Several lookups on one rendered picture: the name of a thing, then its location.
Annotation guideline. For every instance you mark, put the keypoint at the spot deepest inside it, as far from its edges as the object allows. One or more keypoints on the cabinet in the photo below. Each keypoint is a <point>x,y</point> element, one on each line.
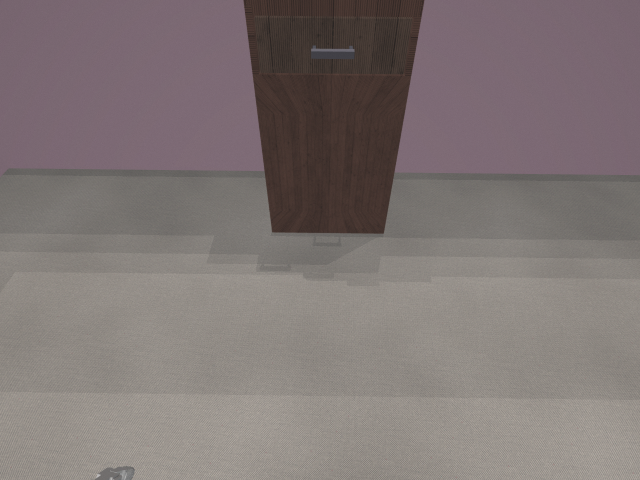
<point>330,141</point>

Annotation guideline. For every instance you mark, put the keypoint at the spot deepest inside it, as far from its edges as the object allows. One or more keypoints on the drawer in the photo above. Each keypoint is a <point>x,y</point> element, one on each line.
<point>284,44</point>

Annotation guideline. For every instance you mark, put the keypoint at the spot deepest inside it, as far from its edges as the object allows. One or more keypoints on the handle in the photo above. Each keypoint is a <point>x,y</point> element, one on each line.
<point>332,53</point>

